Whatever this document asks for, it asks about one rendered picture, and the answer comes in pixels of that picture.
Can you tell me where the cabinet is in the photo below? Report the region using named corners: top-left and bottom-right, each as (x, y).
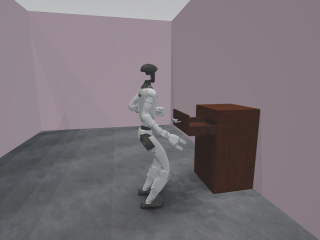
top-left (194, 103), bottom-right (261, 194)

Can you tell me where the robot right forearm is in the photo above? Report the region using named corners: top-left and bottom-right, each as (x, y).
top-left (143, 114), bottom-right (170, 140)

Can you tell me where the robot left foot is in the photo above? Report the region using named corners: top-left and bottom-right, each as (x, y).
top-left (138, 187), bottom-right (151, 196)

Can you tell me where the left robot upper arm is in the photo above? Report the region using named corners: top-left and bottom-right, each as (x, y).
top-left (128, 91), bottom-right (139, 112)

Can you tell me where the drawer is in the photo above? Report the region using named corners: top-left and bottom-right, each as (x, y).
top-left (173, 109), bottom-right (217, 136)

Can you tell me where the humanoid robot head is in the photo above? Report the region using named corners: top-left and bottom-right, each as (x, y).
top-left (140, 64), bottom-right (158, 89)

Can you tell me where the left robot hand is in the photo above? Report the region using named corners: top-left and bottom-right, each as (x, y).
top-left (155, 107), bottom-right (166, 117)

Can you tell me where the handle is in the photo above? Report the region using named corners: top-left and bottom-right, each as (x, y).
top-left (172, 118), bottom-right (182, 123)

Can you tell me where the right robot upper arm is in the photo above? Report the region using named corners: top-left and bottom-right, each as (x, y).
top-left (141, 88), bottom-right (156, 122)

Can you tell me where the right robot hand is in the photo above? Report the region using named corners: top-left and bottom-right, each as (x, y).
top-left (167, 134), bottom-right (186, 151)

